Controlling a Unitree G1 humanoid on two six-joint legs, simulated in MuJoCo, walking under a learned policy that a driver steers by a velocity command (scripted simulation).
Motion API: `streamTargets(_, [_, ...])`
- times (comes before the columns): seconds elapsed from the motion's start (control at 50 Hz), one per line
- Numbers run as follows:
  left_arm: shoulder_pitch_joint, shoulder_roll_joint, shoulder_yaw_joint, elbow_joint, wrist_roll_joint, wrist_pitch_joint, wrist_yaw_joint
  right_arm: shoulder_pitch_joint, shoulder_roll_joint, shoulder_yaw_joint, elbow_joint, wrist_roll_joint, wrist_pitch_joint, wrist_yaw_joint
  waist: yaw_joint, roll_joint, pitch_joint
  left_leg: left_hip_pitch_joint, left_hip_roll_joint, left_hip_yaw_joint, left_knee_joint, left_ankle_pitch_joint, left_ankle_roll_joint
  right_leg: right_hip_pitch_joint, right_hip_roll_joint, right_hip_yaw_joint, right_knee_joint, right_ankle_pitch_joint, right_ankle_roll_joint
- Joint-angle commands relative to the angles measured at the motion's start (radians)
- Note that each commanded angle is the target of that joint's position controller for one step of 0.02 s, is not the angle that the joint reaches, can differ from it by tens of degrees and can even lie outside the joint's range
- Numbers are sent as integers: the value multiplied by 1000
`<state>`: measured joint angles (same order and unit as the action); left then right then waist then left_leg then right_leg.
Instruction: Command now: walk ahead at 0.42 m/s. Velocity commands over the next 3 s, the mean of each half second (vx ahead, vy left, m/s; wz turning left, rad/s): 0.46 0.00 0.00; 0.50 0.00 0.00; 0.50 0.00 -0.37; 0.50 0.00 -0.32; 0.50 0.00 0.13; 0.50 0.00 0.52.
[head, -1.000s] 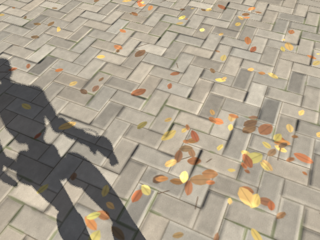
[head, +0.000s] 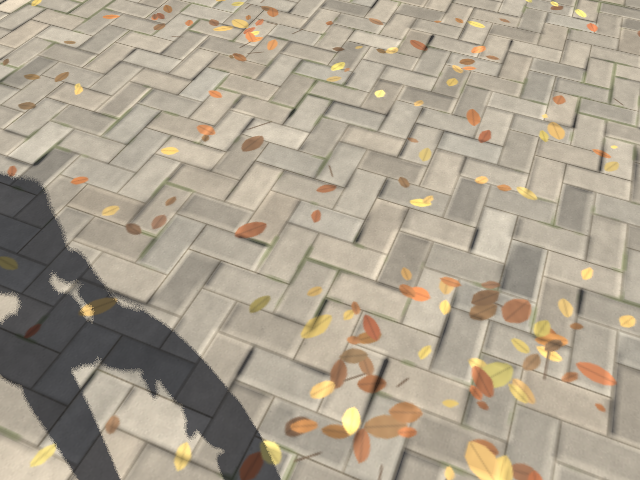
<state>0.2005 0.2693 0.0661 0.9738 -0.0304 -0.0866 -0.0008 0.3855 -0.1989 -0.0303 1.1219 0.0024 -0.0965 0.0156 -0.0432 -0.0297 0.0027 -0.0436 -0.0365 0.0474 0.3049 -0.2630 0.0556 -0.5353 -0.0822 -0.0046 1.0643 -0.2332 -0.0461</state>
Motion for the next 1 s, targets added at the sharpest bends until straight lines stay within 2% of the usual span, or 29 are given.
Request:
streamTargets(0.02, [-117,26,5,-85,8,-2,-7,23,-147,-13,-39,-5,0,-21,-2,90,99,55,250,-204,-187,282,137,-219,-39,5,-145,98,34])
streamTargets(0.06, [-205,7,-7,-119,8,-1,-10,27,-165,-15,-47,-7,5,-30,-18,92,118,10,235,-160,-208,283,132,-179,-19,-14,-297,178,47])
streamTargets(0.12, [-296,11,-15,-151,2,-1,-23,74,-176,-21,-40,1,7,-35,-39,107,143,-12,238,-121,-232,265,130,-108,13,-44,-431,260,42])
streamTargets(0.2, [-336,40,-12,-184,-2,-9,-43,87,-180,-33,-32,15,17,-38,-9,106,147,108,293,-99,-177,381,111,-88,21,-22,-520,234,-9])
streamTargets(0.24, [-245,85,9,-170,0,-12,-45,58,-206,-44,-44,10,26,-37,57,136,64,150,301,-79,-48,694,89,66,68,-50,-520,181,-42])
streamTargets(0.26, [-110,119,30,-132,0,-10,-41,39,-206,-45,-51,5,35,-37,130,145,-21,131,274,-50,113,850,69,238,103,-73,-515,163,-66])
streamTargets(0.28, [69,161,53,-79,-3,-4,-32,30,-189,-37,-63,-2,41,-36,209,135,-127,7,227,-24,339,811,38,495,84,-44,-504,154,-98])
streamTargets(0.3, [221,253,75,-48,23,-2,-24,125,-89,-8,-86,-12,32,-25,187,-62,-295,-358,105,2,729,413,-14,894,-174,340,-523,6,-226])
streamTargets(0.32, [250,225,61,-33,20,2,-29,148,-29,12,-74,7,4,-16,167,-224,-418,-545,-35,-105,1000,-271,-37,990,-324,778,-759,-196,-318])
streamTargets(0.34, [159,159,38,-41,12,-6,-32,45,-128,-15,-104,36,-22,-11,163,-159,-267,-653,28,-185,1098,-258,-8,866,-283,718,-811,-257,-260])
streamTargets(0.36, [62,117,24,-64,16,-13,-31,-46,-165,-23,-137,54,-36,-12,136,-103,-138,-678,82,-151,1092,-178,13,705,-253,559,-826,-191,-223])
streamTargets(0.38, [-17,88,13,-74,26,-22,-36,-85,-162,-27,-144,45,-37,-20,96,-15,-58,-632,133,-130,1022,-87,16,535,-216,428,-857,-63,-202])
streamTargets(0.42, [-69,42,-1,-70,41,-33,-44,-49,-132,-37,-133,22,-11,-31,28,-35,-27,-503,187,-136,919,-13,17,362,-152,280,-901,51,-175])
streamTargets(0.46, [-38,49,-2,-49,36,-34,-41,-40,-100,-37,-133,20,11,-34,10,-35,-1,-487,198,-121,853,-5,7,298,-135,218,-943,83,-189])
streamTargets(0.48, [-18,70,1,-41,35,-35,-34,-72,-105,-39,-148,17,17,-35,10,-30,20,-519,204,-116,810,26,-4,287,-135,200,-963,93,-197])
streamTargets(0.56, [67,108,8,-19,34,-27,-3,-240,-121,-46,-209,1,15,-31,45,-8,60,-653,203,-105,563,249,-43,349,-125,144,-987,156,-186])
streamTargets(0.64, [147,119,8,2,21,-20,8,-388,-96,-33,-249,9,5,-14,94,-10,74,-596,151,-53,337,399,-49,384,-95,67,-984,186,-153])
streamTargets(0.72, [222,125,14,38,14,0,10,-488,-101,-23,-292,18,-2,8,121,-9,99,-633,133,-55,236,345,-33,538,-146,65,-926,226,-149])
streamTargets(0.78, [216,144,25,42,13,17,14,-470,-136,-31,-306,21,-11,23,85,-35,72,-573,108,-45,193,227,3,629,-187,75,-840,380,-127])
streamTargets(0.8, [194,154,28,35,13,22,15,-410,-161,-42,-294,21,-14,24,46,-55,31,-473,77,-19,185,192,20,635,-179,63,-768,547,-114])
streamTargets(0.82, [173,144,24,28,15,28,14,-273,-197,-64,-253,19,-14,20,-26,-54,-51,-288,43,10,169,196,46,608,-137,27,-609,695,-92])
streamTargets(0.84, [172,112,9,10,25,30,14,-78,-258,-89,-200,11,-14,12,-98,-22,-188,14,114,-67,211,209,96,455,-84,-12,-361,609,-60])
streamTargets(0.86, [287,-1,-26,-6,32,11,1,69,-363,-116,-168,-4,-6,7,-72,208,-355,437,381,-521,172,63,263,30,79,-57,51,195,22])
streamTargets(0.88, [262,12,-27,5,19,-17,-3,75,-293,-92,-163,3,-2,9,-79,260,-409,487,441,-793,6,-31,296,-130,142,86,221,-332,22])
streamTargets(0.9, [166,106,-2,-23,-11,-36,-7,-15,-234,-72,-176,11,-5,8,-70,213,-259,372,401,-652,-8,-60,235,-228,74,122,291,-296,-3])
streamTargets(0.92, [97,118,1,-41,-20,-44,-3,-108,-196,-60,-203,7,-7,6,-43,150,-159,219,364,-508,-27,3,199,-228,16,90,262,-201,-15])
streamTargets(0.94, [62,112,7,-44,-8,-41,5,-175,-160,-49,-212,-1,-9,9,-13,93,-81,67,324,-402,-65,86,181,-188,-24,69,191,-124,-13])
streamTargets(0.98, [96,74,12,-35,7,-14,11,-212,-122,-36,-208,-14,-15,16,45,118,-38,-94,270,-294,-127,153,159,-68,-66,74,100,-46,-8])
streamTargets(1.0, [118,46,9,-27,6,-1,11,-204,-128,-38,-201,-13,-17,15,58,117,-31,-123,266,-253,-149,180,165,-50,-71,69,77,-35,-3])
